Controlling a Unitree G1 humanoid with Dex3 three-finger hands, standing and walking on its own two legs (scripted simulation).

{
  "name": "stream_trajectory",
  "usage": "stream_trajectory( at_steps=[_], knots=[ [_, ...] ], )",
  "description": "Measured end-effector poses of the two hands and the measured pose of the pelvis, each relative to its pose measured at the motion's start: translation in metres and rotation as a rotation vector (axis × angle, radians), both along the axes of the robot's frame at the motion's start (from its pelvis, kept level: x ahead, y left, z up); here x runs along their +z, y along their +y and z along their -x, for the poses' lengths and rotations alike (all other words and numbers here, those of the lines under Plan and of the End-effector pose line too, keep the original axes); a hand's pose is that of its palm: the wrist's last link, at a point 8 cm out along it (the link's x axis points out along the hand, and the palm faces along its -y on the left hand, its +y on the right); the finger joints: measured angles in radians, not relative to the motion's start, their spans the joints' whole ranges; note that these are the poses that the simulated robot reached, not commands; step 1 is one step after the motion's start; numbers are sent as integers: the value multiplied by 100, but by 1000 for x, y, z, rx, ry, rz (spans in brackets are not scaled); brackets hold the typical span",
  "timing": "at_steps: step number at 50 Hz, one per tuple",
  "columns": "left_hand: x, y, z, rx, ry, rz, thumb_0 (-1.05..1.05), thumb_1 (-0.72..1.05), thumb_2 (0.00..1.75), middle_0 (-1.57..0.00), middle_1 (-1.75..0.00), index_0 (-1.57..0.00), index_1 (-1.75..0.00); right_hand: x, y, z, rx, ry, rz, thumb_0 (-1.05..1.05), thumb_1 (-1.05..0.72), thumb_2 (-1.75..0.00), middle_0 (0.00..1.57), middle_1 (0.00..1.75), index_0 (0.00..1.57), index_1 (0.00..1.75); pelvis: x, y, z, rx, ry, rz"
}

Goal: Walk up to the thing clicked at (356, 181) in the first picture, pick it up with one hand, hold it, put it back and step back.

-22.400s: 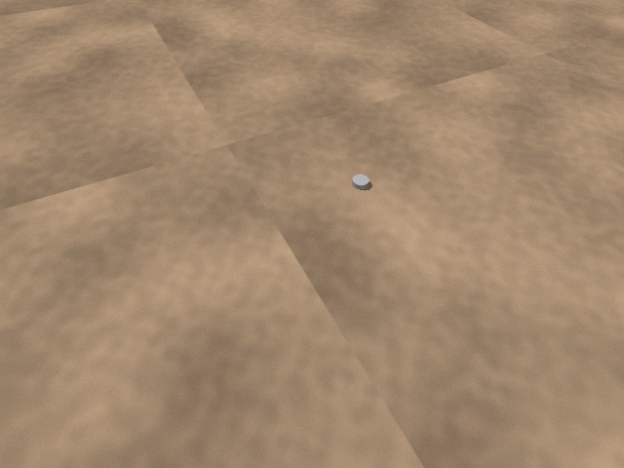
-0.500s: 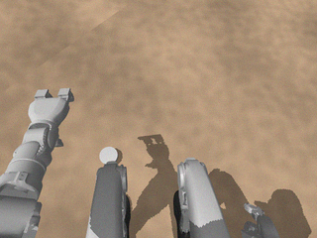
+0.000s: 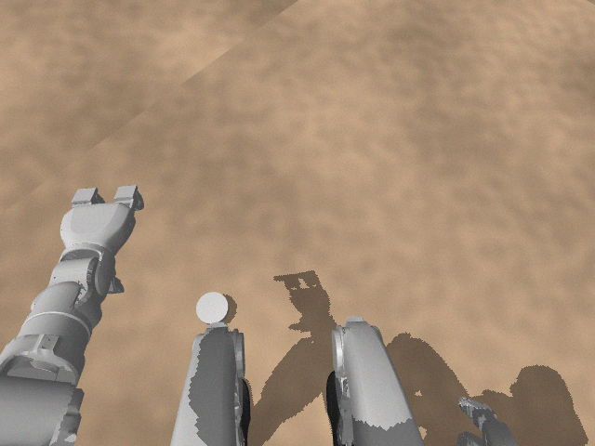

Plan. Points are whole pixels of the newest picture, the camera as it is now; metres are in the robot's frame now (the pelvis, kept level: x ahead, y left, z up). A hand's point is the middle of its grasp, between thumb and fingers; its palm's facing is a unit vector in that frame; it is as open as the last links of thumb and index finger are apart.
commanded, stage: go down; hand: left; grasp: from above
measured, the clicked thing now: (212, 308) +0.38 +0.18 -0.52
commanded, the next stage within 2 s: approach in 1.44 s
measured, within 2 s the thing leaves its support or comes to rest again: neither
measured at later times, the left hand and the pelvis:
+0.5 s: hand (106, 246) +0.39 +0.27 -0.08, palm faces -0.42 -0.03 -0.91, open 13.9 cm; pelvis +0.02 +0.00 +0.03, yaw +0 degrees
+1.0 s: hand (104, 243) +0.39 +0.26 -0.07, palm faces -0.42 -0.03 -0.91, open 14.2 cm; pelvis +0.03 +0.00 +0.05, yaw +0 degrees
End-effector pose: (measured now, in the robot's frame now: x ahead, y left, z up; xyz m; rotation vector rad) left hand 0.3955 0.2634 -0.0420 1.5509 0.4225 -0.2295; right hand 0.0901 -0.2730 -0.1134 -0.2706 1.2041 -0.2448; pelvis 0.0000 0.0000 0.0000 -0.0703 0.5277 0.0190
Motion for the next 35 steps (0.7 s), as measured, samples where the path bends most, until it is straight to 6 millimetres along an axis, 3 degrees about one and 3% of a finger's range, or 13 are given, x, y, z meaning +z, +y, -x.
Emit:
stream_trajectory(
  at_steps=[11,35],
  knots=[
    [6,-3,3,-24,22,21,0,-47,93,-8,-108,-10,-105,21,-1,-8,-5,4,12,1,-91,-89,20,30,20,30,18,1,-11,1,2,-2],
    [22,-3,0,-8,21,11,0,-50,97,-9,-104,-9,-103,38,5,-17,-2,19,-2,1,-91,-89,20,30,20,30,39,1,-23,-1,-5,-7]
  ],
)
